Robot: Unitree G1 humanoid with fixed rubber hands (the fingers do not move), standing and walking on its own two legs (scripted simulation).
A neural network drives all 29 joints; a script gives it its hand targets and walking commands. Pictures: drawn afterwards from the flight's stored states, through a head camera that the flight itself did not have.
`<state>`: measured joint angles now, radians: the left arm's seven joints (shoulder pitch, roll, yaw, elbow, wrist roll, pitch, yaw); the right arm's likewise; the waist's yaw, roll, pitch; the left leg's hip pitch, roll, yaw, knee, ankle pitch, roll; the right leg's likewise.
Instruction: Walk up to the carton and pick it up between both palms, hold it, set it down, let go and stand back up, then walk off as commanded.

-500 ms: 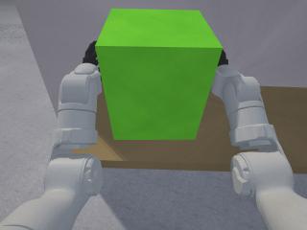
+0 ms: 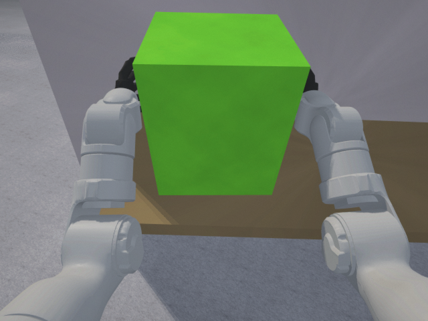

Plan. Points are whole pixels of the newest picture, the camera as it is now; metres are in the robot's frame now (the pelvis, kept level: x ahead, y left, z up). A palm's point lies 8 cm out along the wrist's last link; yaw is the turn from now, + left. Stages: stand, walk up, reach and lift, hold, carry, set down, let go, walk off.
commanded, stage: hold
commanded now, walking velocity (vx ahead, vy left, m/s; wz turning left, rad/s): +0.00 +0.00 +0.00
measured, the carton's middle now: (216, 107) +0.40 +0.01 +0.26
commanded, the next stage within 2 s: set down in 1.34 s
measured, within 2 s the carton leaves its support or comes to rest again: neither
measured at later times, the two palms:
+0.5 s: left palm (127, 99) +0.38 +0.16 +0.28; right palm (304, 101) +0.39 -0.14 +0.29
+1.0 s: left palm (127, 99) +0.38 +0.16 +0.28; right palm (304, 101) +0.39 -0.14 +0.29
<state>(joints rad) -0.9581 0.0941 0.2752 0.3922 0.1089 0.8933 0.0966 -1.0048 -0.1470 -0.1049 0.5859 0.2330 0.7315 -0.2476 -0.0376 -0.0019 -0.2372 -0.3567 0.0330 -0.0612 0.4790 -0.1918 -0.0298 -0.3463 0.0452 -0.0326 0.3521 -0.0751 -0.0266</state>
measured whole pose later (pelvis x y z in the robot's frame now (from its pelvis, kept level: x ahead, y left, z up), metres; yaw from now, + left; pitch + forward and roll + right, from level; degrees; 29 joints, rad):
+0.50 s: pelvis +0.00 +0.00 +0.00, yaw +0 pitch +4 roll -1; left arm -0.96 0.09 0.28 0.39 0.11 0.89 0.10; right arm -1.00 -0.15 -0.10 0.59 0.23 0.73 -0.25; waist -0.04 0.00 -0.24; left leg -0.36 0.03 -0.06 0.48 -0.19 -0.03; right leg -0.35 0.05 -0.03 0.35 -0.08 -0.03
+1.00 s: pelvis +0.00 +0.00 +0.00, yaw +0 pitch +4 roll -1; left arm -0.96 0.09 0.28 0.39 0.11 0.89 0.10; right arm -1.00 -0.15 -0.10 0.59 0.23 0.73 -0.25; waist -0.04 0.00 -0.24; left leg -0.36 0.03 -0.06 0.48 -0.19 -0.03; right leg -0.35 0.05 -0.03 0.35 -0.08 -0.03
